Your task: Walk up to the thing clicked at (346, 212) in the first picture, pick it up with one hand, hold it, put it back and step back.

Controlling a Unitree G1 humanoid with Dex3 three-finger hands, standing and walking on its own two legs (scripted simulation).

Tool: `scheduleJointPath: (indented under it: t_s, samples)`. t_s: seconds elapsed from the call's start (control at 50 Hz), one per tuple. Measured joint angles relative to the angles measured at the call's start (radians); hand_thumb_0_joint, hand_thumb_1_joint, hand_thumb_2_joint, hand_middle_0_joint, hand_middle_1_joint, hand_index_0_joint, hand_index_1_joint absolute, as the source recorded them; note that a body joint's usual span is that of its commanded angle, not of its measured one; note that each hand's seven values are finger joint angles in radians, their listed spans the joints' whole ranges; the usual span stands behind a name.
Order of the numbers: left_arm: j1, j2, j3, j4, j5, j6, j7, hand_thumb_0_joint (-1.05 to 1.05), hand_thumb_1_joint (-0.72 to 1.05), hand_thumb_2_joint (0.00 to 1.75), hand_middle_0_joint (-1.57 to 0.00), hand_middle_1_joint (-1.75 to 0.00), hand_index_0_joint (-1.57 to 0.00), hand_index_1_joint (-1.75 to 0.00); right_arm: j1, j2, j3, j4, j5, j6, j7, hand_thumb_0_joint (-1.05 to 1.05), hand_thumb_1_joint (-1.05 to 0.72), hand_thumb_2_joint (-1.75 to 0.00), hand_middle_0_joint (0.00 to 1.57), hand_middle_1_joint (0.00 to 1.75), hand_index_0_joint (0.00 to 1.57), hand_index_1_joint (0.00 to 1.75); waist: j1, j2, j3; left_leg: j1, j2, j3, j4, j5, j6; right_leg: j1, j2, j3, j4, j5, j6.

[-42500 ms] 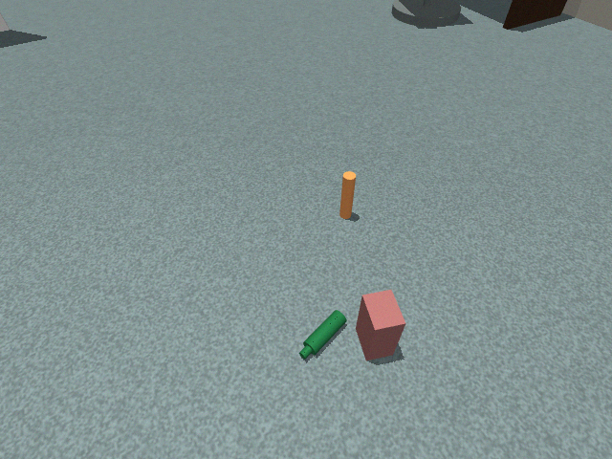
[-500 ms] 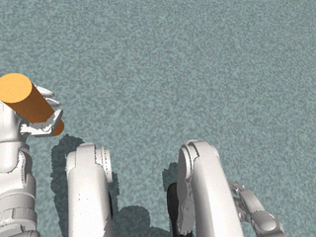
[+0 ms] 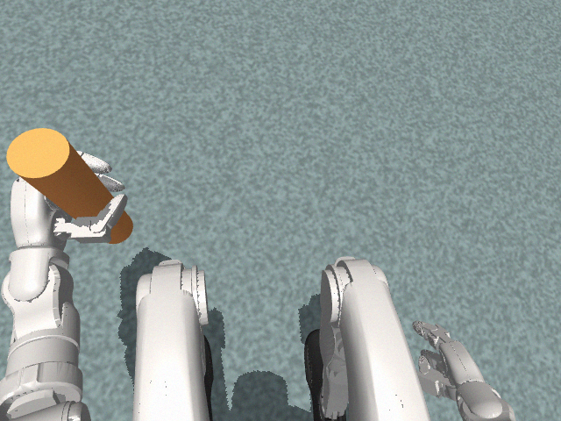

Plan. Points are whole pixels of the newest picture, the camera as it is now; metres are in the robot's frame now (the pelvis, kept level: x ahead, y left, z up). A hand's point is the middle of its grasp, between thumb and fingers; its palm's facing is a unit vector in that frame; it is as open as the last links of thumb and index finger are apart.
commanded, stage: settle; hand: left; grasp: from the side
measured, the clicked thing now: (86, 199) +0.40 +0.26 -0.04
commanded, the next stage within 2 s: lift in 0.28 s
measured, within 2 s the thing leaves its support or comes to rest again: neither
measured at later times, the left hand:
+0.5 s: hand (90, 191) +0.40 +0.25 -0.01, palm faces +0.13 -0.99 -0.02, open 7.2 cm
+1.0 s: hand (45, 169) +0.38 +0.24 +0.09, palm faces +0.11 -0.99 -0.03, open 7.2 cm
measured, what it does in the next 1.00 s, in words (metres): rises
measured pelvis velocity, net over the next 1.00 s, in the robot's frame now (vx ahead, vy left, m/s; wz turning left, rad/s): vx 0.01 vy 0.00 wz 0.04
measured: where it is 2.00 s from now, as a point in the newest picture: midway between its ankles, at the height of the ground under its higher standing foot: (262, 405)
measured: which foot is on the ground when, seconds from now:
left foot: down 0.00-1.00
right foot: down 0.00-1.00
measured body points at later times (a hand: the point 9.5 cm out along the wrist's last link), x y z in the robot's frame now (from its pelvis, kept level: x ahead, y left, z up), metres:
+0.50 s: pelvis +0.00 +0.00 +0.02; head +0.19 +0.05 +0.42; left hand +0.39 +0.30 -0.01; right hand +0.17 -0.26 -0.11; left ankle +0.09 +0.14 -0.33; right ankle +0.09 -0.12 -0.33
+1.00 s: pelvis +0.01 +0.00 +0.10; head +0.20 +0.04 +0.51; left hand +0.37 +0.30 +0.10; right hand +0.20 -0.24 -0.03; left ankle +0.09 +0.14 -0.33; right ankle +0.09 -0.12 -0.33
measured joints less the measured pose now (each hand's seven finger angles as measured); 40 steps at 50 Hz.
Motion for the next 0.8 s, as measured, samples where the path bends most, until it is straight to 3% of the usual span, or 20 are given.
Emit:
scheduleJointPath:
  t_s: [0.5,0.66,0.8]
  samples:
    - [-0.039,-0.019,0.006,0.056,0.019,0.004,-0.012,0.01,-0.08,1.14,-0.89,-1.07,-0.9,-1.09,0.035,0.013,-0.013,0.013,0.003,-0.017,-0.009,0.0,-0.9,-0.89,0.2,0.3,0.2,0.3,-0.004,0.009,-0.031,0.046,-0.003,0.028,-0.064,0.01,0.006,0.039,-0.007,0.02,-0.051,0.004,0.002]
    - [0.002,-0.027,-0.007,-0.014,0.002,0.032,-0.03,0.01,-0.08,1.14,-0.89,-1.07,-0.9,-1.09,0.045,0.016,-0.02,0.007,0.02,-0.023,-0.021,0.01,-0.91,-0.89,0.2,0.3,0.2,0.3,-0.001,0.016,-0.042,0.079,-0.003,0.037,-0.106,0.014,0.009,0.071,-0.01,0.025,-0.091,0.006,0.004]
    - [0.052,-0.04,-0.03,-0.111,-0.013,0.083,-0.014,0.01,-0.08,1.14,-0.89,-1.07,-0.9,-1.09,0.053,0.021,-0.025,-0.01,0.041,-0.025,-0.034,0.01,-0.91,-0.89,0.2,0.3,0.2,0.3,0.011,0.024,-0.06,0.132,-0.003,0.043,-0.173,0.018,0.011,0.124,-0.013,0.024,-0.16,0.012,0.004]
